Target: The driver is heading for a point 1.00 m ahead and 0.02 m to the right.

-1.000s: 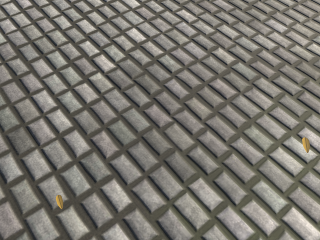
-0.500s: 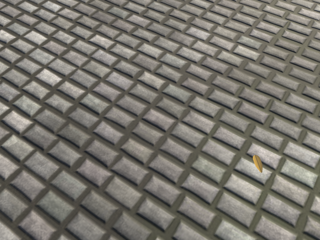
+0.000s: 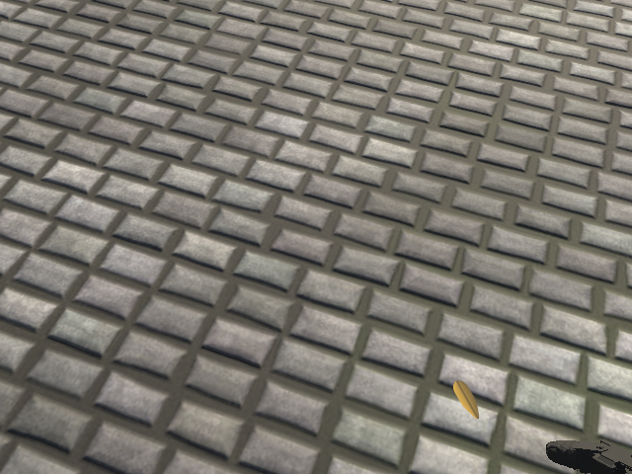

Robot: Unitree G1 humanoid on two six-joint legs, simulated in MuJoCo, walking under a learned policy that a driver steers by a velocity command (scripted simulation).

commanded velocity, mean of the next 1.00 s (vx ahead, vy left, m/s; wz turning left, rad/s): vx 0.10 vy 0.00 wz -0.30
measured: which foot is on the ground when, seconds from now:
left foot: down 0.00-0.34, up 0.36-0.68, down 0.70-0.94, up 0.96-1.00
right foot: up 0.00-0.32, down 0.34-1.00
